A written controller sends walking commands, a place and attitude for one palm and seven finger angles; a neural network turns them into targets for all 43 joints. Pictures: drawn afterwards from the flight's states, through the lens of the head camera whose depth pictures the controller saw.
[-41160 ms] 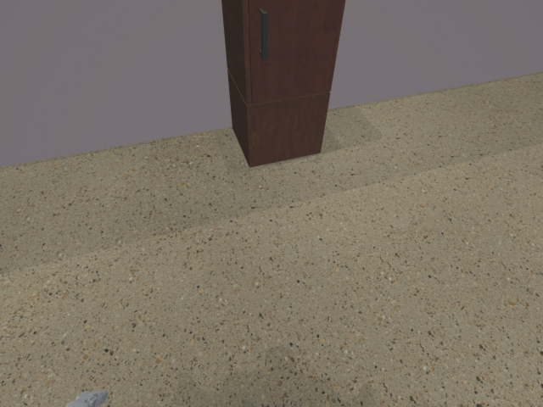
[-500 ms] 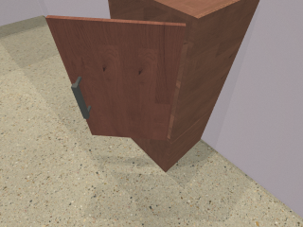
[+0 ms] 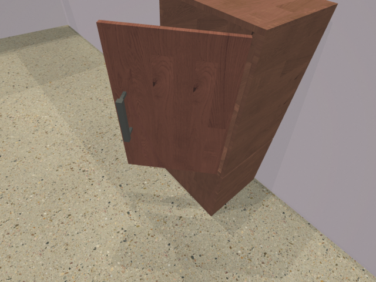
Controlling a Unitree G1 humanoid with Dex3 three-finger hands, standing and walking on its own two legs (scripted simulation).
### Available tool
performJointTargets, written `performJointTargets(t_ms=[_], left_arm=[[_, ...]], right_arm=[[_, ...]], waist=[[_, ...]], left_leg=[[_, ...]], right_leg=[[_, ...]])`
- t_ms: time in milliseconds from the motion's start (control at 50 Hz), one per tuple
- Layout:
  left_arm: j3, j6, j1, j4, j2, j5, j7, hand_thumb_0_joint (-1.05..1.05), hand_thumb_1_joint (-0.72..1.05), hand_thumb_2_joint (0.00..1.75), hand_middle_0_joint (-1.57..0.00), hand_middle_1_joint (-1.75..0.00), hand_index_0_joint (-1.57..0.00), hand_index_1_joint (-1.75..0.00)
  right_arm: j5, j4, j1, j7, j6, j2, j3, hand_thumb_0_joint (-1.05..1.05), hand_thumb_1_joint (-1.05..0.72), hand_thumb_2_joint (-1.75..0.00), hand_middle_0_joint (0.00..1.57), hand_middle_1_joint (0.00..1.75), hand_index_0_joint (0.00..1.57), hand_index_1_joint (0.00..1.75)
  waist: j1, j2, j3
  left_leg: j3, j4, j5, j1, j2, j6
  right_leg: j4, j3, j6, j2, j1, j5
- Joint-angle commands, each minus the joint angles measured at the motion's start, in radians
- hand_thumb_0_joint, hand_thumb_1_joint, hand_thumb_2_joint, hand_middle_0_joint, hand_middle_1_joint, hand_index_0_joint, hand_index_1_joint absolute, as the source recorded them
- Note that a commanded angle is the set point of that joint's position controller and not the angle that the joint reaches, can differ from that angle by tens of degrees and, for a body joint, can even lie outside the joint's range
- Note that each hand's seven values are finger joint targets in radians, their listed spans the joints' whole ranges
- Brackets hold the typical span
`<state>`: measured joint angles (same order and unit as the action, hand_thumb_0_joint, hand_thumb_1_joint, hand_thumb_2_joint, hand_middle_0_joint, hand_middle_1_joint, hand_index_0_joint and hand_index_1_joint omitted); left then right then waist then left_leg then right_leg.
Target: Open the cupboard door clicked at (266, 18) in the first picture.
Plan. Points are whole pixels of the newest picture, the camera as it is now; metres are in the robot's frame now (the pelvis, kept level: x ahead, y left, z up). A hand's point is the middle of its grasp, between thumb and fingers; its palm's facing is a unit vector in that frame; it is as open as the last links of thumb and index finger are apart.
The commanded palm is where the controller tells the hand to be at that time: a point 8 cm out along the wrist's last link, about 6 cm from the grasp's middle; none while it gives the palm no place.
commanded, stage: shuffle to correct the standing spot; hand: left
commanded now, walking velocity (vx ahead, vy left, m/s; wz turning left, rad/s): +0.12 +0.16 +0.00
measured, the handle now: (125, 117) +0.61 +0.25 -0.04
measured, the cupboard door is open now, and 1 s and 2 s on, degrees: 43 43 43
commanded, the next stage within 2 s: come to a stop and stand still in 0.14 s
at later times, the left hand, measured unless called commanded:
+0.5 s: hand out of the picture +0.09 +0.22 -0.18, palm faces +0.02 -0.98 -0.19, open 7.2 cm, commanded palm none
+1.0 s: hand out of the picture +0.07 +0.23 -0.15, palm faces +0.02 -0.95 -0.32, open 7.4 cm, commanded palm none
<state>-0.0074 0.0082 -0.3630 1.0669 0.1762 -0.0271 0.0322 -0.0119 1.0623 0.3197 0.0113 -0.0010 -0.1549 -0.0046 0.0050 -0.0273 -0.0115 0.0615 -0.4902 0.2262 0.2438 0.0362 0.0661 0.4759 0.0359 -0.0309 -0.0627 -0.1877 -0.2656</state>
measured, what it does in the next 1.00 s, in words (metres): steps on the spot: right foot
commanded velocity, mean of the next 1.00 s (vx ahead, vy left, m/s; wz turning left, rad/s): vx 0.00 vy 0.00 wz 0.00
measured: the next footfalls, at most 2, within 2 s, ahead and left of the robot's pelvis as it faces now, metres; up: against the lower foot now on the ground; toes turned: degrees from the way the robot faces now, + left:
right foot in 0.58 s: +0.08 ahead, -0.09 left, +0.00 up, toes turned +1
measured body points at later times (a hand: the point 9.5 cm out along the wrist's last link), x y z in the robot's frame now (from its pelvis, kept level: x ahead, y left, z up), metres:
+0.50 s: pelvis +0.03 +0.04 +0.00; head +0.05 +0.06 +0.45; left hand +0.09 +0.27 -0.16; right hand +0.01 -0.16 -0.15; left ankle +0.03 +0.07 -0.74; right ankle +0.06 -0.09 -0.72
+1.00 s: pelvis +0.01 +0.00 +0.00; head -0.01 -0.01 +0.45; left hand +0.07 +0.28 -0.13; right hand +0.10 -0.29 -0.12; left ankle +0.03 +0.07 -0.74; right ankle +0.04 -0.09 -0.74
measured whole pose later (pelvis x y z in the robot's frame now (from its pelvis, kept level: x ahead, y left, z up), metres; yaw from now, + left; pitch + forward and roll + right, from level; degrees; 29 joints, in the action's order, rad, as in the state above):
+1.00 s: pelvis +0.01 +0.00 +0.00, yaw +1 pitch -3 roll +0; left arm 0.01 0.00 -0.26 0.98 0.28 -0.02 0.03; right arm -0.01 0.97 0.20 0.02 0.02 -0.33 0.04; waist -0.02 0.01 0.00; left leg 0.05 -0.47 0.24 0.18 0.06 0.07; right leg 0.49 0.02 0.04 0.03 -0.20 -0.23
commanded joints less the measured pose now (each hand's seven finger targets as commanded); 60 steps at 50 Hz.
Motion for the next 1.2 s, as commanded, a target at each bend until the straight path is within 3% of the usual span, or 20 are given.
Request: performJointTargets(t_ms=[0,80,140,160,180,200,220,260,340,500,560,600,620,640,680,740,780,840,1060,1180], left_arm=[[0.028,-0.016,-0.080,-0.031,0.098,0.002,0.002,0.00,0.90,0.90,-0.20,-0.30,-0.20,-0.30],[0.053,-0.014,-0.077,-0.044,0.136,0.003,0.008,0.00,0.90,0.90,-0.20,-0.30,-0.20,-0.30],[0.060,-0.008,-0.040,-0.058,0.128,-0.001,0.009,0.00,0.90,0.90,-0.20,-0.30,-0.20,-0.30],[0.057,-0.003,-0.036,-0.064,0.101,-0.002,0.007,0.00,0.90,0.90,-0.20,-0.30,-0.20,-0.30],[0.051,0.000,-0.040,-0.071,0.061,-0.004,0.004,0.00,0.90,0.90,-0.20,-0.30,-0.20,-0.30],[0.038,-0.004,-0.012,-0.087,0.037,-0.008,0.004,0.00,0.90,0.90,-0.20,-0.30,-0.20,-0.30],[0.036,-0.013,0.009,-0.095,0.035,-0.008,0.003,0.00,0.90,0.90,-0.20,-0.30,-0.20,-0.30],[0.033,-0.022,0.039,-0.086,0.013,0.001,-0.002,0.00,0.90,0.90,-0.20,-0.30,-0.20,-0.30],[0.021,-0.005,0.004,-0.050,-0.015,0.015,0.004,0.00,0.90,0.90,-0.20,-0.30,-0.20,-0.30],[0.032,0.007,0.068,-0.049,0.023,0.016,0.014,0.00,0.90,0.90,-0.20,-0.30,-0.20,-0.30],[0.027,-0.005,0.065,-0.043,0.036,0.019,0.016,0.00,0.90,0.90,-0.20,-0.30,-0.20,-0.30],[0.026,-0.006,0.073,-0.044,0.032,0.019,0.014,0.00,0.90,0.90,-0.20,-0.30,-0.20,-0.30],[0.019,-0.015,0.135,-0.127,0.244,0.014,0.020,0.00,0.90,0.90,-0.20,-0.30,-0.20,-0.30],[0.044,-0.006,0.102,-0.167,0.153,0.001,0.021,0.00,0.90,0.90,-0.20,-0.30,-0.20,-0.30],[0.045,-0.011,0.096,-0.180,0.144,0.007,0.017,0.00,0.90,0.90,-0.20,-0.30,-0.20,-0.30],[0.053,-0.017,0.092,-0.187,0.161,0.011,0.005,0.00,0.90,0.90,-0.20,-0.30,-0.20,-0.30],[0.060,-0.026,0.082,-0.180,0.199,0.007,0.006,0.00,0.90,0.90,-0.20,-0.30,-0.20,-0.30],[0.052,-0.031,0.108,-0.181,0.213,0.009,0.001,0.00,0.90,0.90,-0.20,-0.30,-0.20,-0.30],[0.037,-0.047,0.156,-0.132,0.299,0.011,-0.007,0.00,0.90,0.90,-0.20,-0.30,-0.20,-0.30],[0.038,-0.045,0.152,-0.103,0.301,0.012,-0.007,0.00,0.90,0.90,-0.20,-0.30,-0.20,-0.30]], right_arm=[[-0.006,-0.052,0.017,0.001,0.004,-0.124,0.027,0.00,-0.90,-0.90,0.20,0.30,0.20,0.30],[-0.009,-0.064,0.044,-0.004,-0.002,-0.092,0.027,0.00,-0.90,-0.90,0.20,0.30,0.20,0.30],[-0.007,-0.056,0.093,-0.006,0.007,-0.090,0.028,0.00,-0.90,-0.90,0.20,0.30,0.20,0.30],[-0.009,-0.048,0.123,-0.005,0.013,-0.113,0.031,0.00,-0.90,-0.90,0.20,0.30,0.20,0.30],[-0.013,-0.036,0.168,0.001,0.019,-0.155,0.037,0.00,-0.90,-0.90,0.20,0.30,0.20,0.30],[-0.011,-0.028,0.202,0.011,0.022,-0.160,0.038,0.00,-0.90,-0.90,0.20,0.30,0.20,0.30],[-0.008,-0.028,0.196,0.016,0.027,-0.142,0.032,0.00,-0.90,-0.90,0.20,0.30,0.20,0.30],[-0.011,-0.042,0.143,0.021,0.040,-0.113,0.021,0.00,-0.90,-0.90,0.20,0.30,0.20,0.30],[0.000,-0.027,0.091,0.040,0.057,-0.085,0.007,0.00,-0.90,-0.90,0.20,0.30,0.20,0.30],[0.000,0.014,0.064,0.048,0.040,-0.065,0.024,0.00,-0.90,-0.90,0.20,0.30,0.20,0.30],[0.002,0.026,0.063,0.041,0.043,-0.053,0.022,0.00,-0.90,-0.90,0.20,0.30,0.20,0.30],[0.000,0.034,0.053,0.038,0.038,-0.062,0.023,0.00,-0.90,-0.90,0.20,0.30,0.20,0.30],[-0.004,-0.081,0.012,0.029,0.044,-0.250,0.034,0.00,-0.90,-0.90,0.20,0.30,0.20,0.30],[-0.013,-0.115,0.009,0.039,0.069,-0.253,0.069,0.00,-0.90,-0.90,0.20,0.30,0.20,0.30],[-0.011,-0.127,0.015,0.051,0.069,-0.227,0.073,0.00,-0.90,-0.90,0.20,0.30,0.20,0.30],[-0.011,-0.160,-0.030,0.044,0.056,-0.228,0.073,0.00,-0.90,-0.90,0.20,0.30,0.20,0.30],[-0.003,-0.178,-0.058,0.040,0.055,-0.246,0.078,0.00,-0.90,-0.90,0.20,0.30,0.20,0.30],[-0.008,-0.172,-0.090,0.025,0.042,-0.258,0.074,0.00,-0.90,-0.90,0.20,0.30,0.20,0.30],[-0.005,-0.117,-0.145,-0.002,0.025,-0.309,0.045,0.00,-0.90,-0.90,0.20,0.30,0.20,0.30],[-0.004,-0.075,-0.121,-0.005,0.021,-0.302,0.039,0.00,-0.90,-0.90,0.20,0.30,0.20,0.30]], waist=[[0.013,-0.008,-0.104],[0.001,-0.132,-0.117],[-0.025,-0.049,-0.131],[-0.032,0.068,-0.127],[-0.041,0.231,-0.103],[-0.051,0.268,-0.107],[-0.041,0.188,-0.102],[-0.022,0.048,-0.076],[0.014,0.075,-0.013],[0.008,0.064,-0.042],[-0.001,0.032,-0.039],[-0.002,0.008,-0.037],[-0.027,0.037,-0.107],[-0.005,-0.002,0.023],[-0.012,0.093,0.138],[-0.004,0.083,0.066],[-0.005,0.052,0.000],[-0.020,-0.010,-0.025],[-0.030,-0.020,-0.053],[-0.024,-0.016,-0.059]], left_leg=[[-0.117,0.089,0.261,0.136,-0.077,-0.015],[-0.027,-0.083,0.171,0.139,-0.031,-0.038],[-0.048,0.000,0.152,0.053,-0.046,-0.031],[-0.136,0.084,0.149,0.011,-0.099,-0.007],[-0.308,0.213,0.170,-0.053,-0.213,0.033],[-0.427,0.292,0.093,-0.137,-0.280,0.087],[-0.437,0.265,-0.025,-0.168,-0.311,0.155],[-0.349,0.220,-0.323,-0.139,-0.305,0.184],[-0.194,0.180,-0.725,-0.109,-0.256,0.128],[-0.217,0.161,-0.519,-0.067,-0.257,0.050],[-0.208,0.161,-0.385,-0.034,-0.182,-0.021],[-0.198,0.183,-0.262,-0.032,-0.177,-0.021],[-0.260,0.261,-0.413,-0.007,-0.156,-0.065],[-0.288,0.167,-0.523,-0.072,-0.236,-0.054],[-0.278,0.133,-0.556,-0.205,-0.236,-0.014],[-0.232,0.095,-0.419,-0.106,-0.207,0.041],[-0.215,0.106,-0.234,0.020,-0.154,0.003],[-0.186,0.115,-0.049,0.030,-0.129,0.004],[-0.148,0.130,0.049,-0.042,-0.099,-0.014],[-0.147,0.142,0.066,-0.015,-0.096,-0.017]], right_leg=[[-0.119,-0.122,0.092,-0.087,-0.067,-0.266],[-0.193,-0.234,0.143,-0.191,-0.109,-0.350],[-0.088,-0.144,0.123,-0.144,-0.178,-0.287],[0.029,-0.060,0.096,-0.075,-0.214,-0.261],[0.234,0.060,0.062,0.017,-0.268,-0.233],[0.400,0.058,0.054,0.044,-0.387,-0.294],[0.502,0.021,0.065,0.006,-0.430,-0.289],[0.506,-0.003,0.056,-0.032,-0.379,-0.228],[0.300,-0.005,0.023,-0.018,-0.173,-0.101],[0.061,-0.045,0.034,0.000,-0.054,0.000],[-0.026,-0.098,0.064,-0.024,0.020,0.170],[-0.026,-0.096,0.061,-0.016,0.014,0.134],[0.080,-0.013,0.058,0.044,-0.041,0.055],[0.167,-0.020,0.061,0.037,-0.094,-0.078],[0.218,-0.057,0.072,0.026,-0.158,-0.104],[0.053,-0.054,0.081,0.015,-0.080,-0.005],[-0.004,-0.112,0.110,-0.011,-0.008,0.139],[-0.043,-0.162,0.116,-0.034,-0.025,0.110],[-0.244,-0.251,0.098,-0.077,-0.082,-0.125],[-0.273,-0.243,0.079,-0.080,-0.062,-0.166]])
